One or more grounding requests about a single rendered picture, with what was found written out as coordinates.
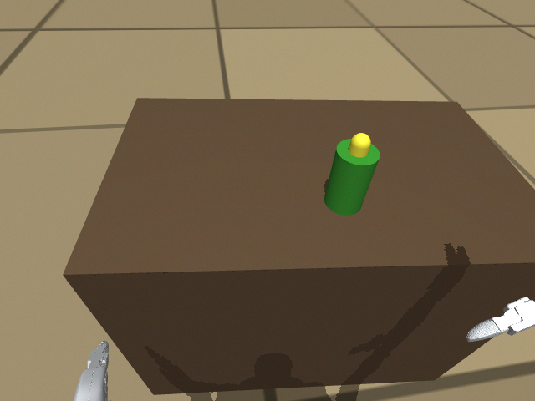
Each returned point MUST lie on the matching left robot hand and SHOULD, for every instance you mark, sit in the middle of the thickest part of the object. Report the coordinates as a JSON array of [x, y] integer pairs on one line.
[[92, 384]]

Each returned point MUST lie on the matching right robot hand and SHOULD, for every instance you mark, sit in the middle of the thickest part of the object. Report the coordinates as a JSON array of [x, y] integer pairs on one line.
[[518, 316]]

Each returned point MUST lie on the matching bottle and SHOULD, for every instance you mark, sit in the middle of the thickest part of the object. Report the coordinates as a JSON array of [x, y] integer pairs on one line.
[[352, 170]]

